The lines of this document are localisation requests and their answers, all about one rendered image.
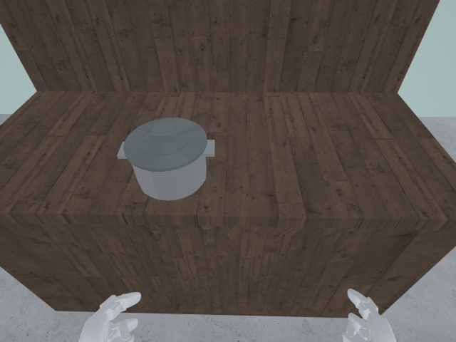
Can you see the lid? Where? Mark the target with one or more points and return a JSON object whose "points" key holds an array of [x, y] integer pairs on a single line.
{"points": [[190, 143]]}

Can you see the robot left hand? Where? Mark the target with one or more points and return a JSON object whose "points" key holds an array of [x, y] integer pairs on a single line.
{"points": [[98, 327]]}

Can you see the robot right hand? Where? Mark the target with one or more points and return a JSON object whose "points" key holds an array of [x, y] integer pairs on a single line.
{"points": [[375, 329]]}

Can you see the pot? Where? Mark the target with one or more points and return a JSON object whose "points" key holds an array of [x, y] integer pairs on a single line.
{"points": [[174, 184]]}

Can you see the knob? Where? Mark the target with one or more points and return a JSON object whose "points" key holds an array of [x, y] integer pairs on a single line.
{"points": [[163, 132]]}

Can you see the table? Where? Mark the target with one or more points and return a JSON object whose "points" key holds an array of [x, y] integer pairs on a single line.
{"points": [[323, 179]]}

